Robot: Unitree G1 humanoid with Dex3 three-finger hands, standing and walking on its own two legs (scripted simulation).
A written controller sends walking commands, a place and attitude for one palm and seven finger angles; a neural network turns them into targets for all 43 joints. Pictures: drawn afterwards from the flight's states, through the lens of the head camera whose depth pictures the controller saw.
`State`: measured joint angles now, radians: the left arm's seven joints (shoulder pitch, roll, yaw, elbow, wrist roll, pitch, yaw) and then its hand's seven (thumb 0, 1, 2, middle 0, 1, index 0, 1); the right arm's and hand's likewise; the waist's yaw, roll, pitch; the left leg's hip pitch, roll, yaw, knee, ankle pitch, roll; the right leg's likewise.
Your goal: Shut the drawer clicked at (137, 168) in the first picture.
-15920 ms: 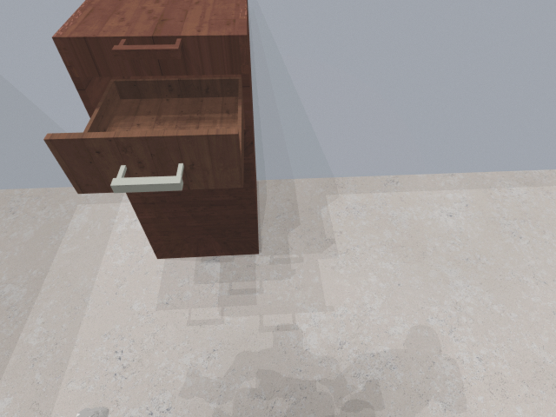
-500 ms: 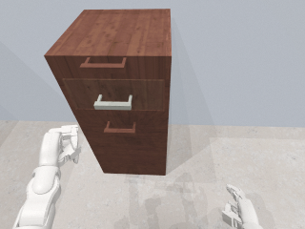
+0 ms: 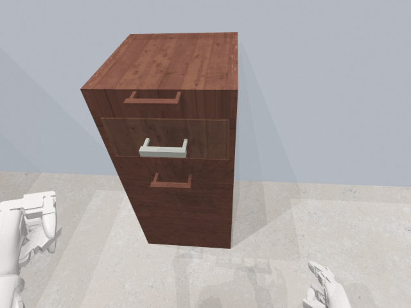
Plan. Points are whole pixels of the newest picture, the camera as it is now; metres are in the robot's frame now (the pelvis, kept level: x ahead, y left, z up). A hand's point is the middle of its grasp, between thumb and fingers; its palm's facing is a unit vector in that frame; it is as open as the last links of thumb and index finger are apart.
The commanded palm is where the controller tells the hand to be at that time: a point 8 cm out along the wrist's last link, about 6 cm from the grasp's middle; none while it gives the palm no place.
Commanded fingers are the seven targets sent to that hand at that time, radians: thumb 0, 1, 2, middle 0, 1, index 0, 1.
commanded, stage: draw the hand back to the body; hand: left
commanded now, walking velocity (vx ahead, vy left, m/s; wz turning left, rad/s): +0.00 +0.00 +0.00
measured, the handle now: (164, 146) +0.57 +0.20 -0.03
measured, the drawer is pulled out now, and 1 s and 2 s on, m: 0.00 0.00 0.00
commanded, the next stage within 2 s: step back with the hand held close in 0.14 s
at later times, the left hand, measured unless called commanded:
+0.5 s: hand (57, 230) +0.18 +0.25 +0.15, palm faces +0.32 -0.82 -0.47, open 3.3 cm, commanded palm +0.12 +0.29 +0.17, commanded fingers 0.00 0.90 0.90 -1.40 -1.60 -1.40 -1.60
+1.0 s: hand (16, 279) +0.11 +0.26 +0.15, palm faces +0.34 -0.80 -0.49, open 3.3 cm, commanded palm +0.05 +0.30 +0.17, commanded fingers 0.00 0.90 0.90 -1.40 -1.60 -1.40 -1.60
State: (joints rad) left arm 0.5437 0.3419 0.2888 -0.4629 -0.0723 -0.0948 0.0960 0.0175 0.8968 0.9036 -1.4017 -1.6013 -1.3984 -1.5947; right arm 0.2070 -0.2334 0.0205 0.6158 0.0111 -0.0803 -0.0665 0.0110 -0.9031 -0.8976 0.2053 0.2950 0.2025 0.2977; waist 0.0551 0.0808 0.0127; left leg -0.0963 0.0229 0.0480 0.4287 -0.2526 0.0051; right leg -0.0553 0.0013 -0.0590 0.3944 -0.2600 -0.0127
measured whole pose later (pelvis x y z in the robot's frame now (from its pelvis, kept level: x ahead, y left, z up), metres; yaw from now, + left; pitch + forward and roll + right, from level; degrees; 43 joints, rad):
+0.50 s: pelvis -0.01 +0.01 +0.00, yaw +0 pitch -1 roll -1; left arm 0.59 0.35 0.33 -0.49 -0.05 -0.18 0.10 0.02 0.90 0.90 -1.40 -1.60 -1.40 -1.59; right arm 0.17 -0.23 -0.01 0.57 0.00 -0.03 -0.06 0.01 -0.90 -0.90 0.21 0.30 0.20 0.30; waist 0.00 0.06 0.04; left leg -0.21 0.02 0.06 0.45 -0.23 0.02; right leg -0.17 -0.01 -0.05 0.41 -0.23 0.00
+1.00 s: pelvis -0.08 +0.02 -0.01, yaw +0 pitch +0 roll -2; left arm 0.63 0.39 0.38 -0.61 -0.02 -0.23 0.13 0.02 0.89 0.90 -1.40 -1.60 -1.40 -1.59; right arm 0.18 -0.20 0.00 0.54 0.00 -0.06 -0.07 0.01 -0.90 -0.90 0.21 0.30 0.20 0.30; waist 0.00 0.02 0.06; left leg -0.40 0.02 0.04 0.58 -0.19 0.04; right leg -0.34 -0.01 -0.06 0.53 -0.19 0.01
